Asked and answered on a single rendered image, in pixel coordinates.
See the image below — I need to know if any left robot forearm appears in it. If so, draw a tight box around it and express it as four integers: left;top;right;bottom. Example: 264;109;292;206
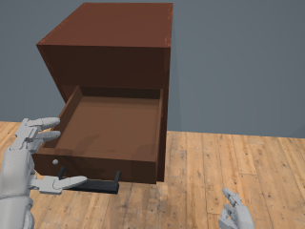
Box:
0;196;35;229

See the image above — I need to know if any handle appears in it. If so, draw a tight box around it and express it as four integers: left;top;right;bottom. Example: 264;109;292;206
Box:
57;166;121;195

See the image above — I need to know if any cabinet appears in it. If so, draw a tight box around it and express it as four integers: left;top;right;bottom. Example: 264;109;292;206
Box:
36;2;173;182

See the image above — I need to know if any drawer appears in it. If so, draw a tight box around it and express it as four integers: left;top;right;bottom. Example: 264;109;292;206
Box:
31;86;163;185

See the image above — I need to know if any robot right hand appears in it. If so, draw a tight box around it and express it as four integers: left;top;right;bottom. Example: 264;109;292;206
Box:
218;187;255;229

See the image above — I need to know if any robot left hand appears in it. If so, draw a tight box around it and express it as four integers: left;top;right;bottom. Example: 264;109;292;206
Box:
0;117;88;199

